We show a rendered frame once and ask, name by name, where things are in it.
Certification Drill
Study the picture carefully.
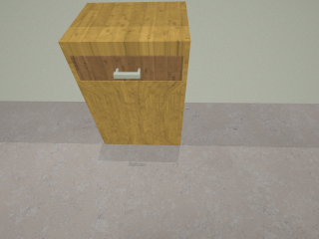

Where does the cabinet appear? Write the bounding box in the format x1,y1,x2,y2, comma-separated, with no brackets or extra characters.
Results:
58,1,191,145

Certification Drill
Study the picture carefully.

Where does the handle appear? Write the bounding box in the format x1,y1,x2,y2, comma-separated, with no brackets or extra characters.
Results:
113,68,141,79

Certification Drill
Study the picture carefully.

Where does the drawer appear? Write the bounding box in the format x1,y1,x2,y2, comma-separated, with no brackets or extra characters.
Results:
70,55,183,81

